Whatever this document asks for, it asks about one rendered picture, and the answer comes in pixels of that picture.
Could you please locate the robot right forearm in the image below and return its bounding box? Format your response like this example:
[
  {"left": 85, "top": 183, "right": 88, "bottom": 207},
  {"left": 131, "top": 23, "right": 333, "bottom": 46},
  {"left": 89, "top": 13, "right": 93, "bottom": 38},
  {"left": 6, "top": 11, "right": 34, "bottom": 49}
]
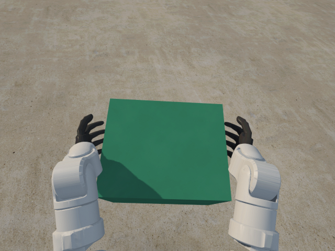
[{"left": 228, "top": 144, "right": 281, "bottom": 251}]

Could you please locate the carton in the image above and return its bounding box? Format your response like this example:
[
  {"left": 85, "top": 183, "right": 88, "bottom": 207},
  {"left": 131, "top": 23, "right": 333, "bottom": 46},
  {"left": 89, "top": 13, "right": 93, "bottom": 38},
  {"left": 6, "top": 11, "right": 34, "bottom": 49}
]
[{"left": 97, "top": 98, "right": 232, "bottom": 205}]

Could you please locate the robot left forearm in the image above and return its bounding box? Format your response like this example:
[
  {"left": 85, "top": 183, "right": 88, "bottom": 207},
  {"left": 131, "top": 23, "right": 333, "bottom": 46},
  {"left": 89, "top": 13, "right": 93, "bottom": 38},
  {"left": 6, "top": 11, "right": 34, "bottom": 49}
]
[{"left": 51, "top": 142, "right": 105, "bottom": 251}]

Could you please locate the robot left hand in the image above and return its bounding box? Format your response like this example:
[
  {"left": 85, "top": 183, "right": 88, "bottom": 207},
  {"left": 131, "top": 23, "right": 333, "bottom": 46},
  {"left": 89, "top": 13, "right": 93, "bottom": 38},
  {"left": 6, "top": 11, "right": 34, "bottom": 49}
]
[{"left": 75, "top": 114, "right": 105, "bottom": 154}]

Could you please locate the robot right hand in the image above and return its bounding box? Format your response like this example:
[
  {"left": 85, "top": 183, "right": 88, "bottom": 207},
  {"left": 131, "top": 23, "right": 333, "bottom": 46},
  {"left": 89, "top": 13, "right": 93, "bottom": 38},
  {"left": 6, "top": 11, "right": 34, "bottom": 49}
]
[{"left": 225, "top": 116, "right": 253, "bottom": 158}]

